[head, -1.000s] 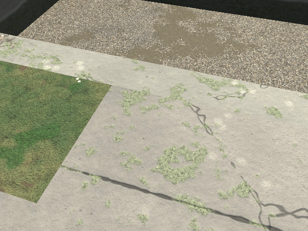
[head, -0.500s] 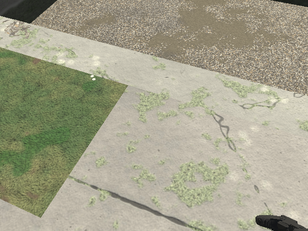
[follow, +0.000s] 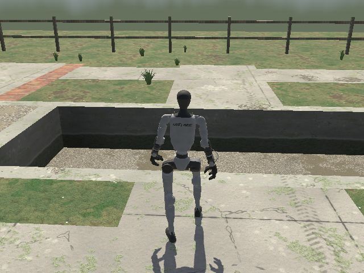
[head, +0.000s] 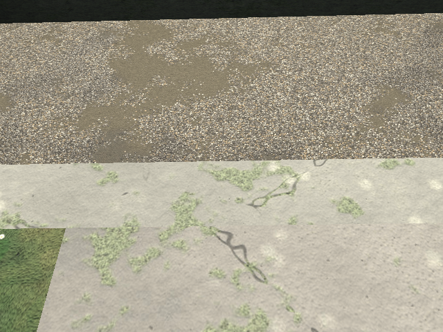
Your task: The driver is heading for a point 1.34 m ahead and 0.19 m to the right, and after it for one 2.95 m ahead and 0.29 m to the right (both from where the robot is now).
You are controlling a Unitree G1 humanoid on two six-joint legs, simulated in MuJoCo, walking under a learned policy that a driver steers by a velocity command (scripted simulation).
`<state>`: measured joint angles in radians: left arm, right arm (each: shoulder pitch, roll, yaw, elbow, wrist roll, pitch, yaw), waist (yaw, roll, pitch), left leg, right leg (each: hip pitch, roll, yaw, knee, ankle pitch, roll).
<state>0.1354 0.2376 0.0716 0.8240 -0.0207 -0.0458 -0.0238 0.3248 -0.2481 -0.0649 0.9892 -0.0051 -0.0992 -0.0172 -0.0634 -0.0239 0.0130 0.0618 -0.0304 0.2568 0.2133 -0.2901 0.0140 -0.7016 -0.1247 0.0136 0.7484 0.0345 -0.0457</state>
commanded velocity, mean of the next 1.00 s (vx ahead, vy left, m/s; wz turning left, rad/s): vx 0.49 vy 0.00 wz -0.42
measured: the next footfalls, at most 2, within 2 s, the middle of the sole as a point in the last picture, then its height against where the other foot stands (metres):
right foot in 0.12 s outside the picture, level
left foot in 0.62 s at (228, 304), level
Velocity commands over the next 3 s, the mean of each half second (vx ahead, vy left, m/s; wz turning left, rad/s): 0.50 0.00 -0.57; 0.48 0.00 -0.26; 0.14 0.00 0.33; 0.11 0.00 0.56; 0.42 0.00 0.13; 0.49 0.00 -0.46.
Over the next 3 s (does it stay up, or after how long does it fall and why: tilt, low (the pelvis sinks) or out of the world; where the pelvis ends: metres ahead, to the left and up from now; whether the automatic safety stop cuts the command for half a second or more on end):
stays up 0.89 -0.09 -0.02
